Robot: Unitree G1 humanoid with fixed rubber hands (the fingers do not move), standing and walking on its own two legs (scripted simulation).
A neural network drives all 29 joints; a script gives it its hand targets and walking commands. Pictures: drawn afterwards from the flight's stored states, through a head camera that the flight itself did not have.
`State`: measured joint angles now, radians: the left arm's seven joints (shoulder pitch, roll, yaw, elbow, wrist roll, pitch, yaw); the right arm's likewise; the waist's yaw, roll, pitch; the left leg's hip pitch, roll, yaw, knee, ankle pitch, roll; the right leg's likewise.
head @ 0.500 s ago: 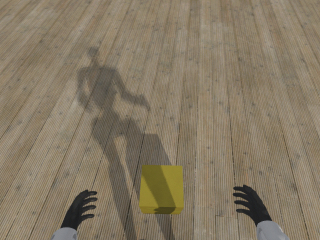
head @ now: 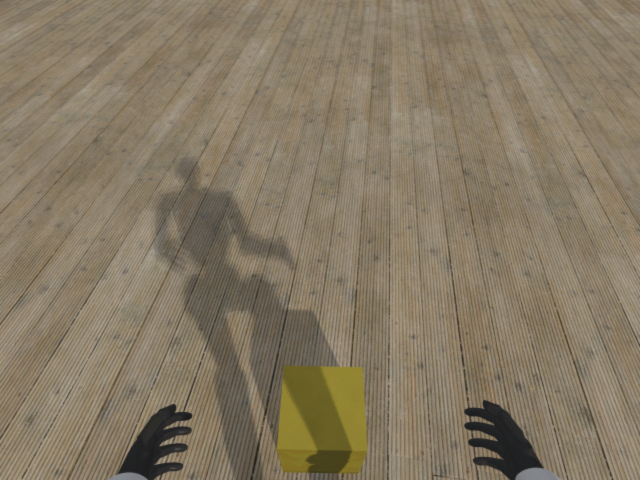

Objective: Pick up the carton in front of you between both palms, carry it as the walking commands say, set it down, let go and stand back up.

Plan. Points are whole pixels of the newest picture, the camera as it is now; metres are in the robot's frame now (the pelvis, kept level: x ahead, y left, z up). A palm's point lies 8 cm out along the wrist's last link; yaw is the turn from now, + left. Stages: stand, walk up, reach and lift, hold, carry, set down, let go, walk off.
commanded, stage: stand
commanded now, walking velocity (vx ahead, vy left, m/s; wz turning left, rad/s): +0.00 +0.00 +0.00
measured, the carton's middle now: (322, 421) +0.39 +0.00 -0.65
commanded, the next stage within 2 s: none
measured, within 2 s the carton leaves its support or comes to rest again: neither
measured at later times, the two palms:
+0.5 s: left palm out of the picture +0.14 +0.29 -0.10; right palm (559, 475) +0.16 -0.28 -0.08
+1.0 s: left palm out of the picture +0.11 +0.31 -0.10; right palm out of the picture +0.12 -0.29 -0.09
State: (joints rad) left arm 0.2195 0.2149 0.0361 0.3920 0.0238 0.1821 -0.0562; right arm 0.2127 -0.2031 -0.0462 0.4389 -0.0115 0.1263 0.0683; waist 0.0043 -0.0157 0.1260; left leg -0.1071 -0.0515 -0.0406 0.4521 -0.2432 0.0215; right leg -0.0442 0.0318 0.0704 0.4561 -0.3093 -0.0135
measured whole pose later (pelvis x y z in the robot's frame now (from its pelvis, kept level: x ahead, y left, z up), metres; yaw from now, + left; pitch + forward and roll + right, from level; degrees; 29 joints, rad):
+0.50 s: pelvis +0.02 +0.01 +0.00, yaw +0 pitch -1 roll +0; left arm 0.19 0.34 0.03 0.77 0.03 0.01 0.03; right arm 0.15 -0.33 -0.03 0.78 -0.03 0.00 -0.02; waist 0.00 -0.02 0.01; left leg -0.19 -0.05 -0.04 0.48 -0.28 0.03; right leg -0.11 0.03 0.07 0.45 -0.32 0.00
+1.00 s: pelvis +0.01 +0.01 +0.01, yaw +0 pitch -2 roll +0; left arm 0.17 0.37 0.01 0.92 0.02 0.00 0.02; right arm 0.13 -0.36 -0.01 0.94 -0.02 -0.01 -0.02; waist 0.00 -0.02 0.02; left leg -0.14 -0.05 -0.03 0.39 -0.21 0.04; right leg -0.06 0.03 0.08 0.36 -0.26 0.00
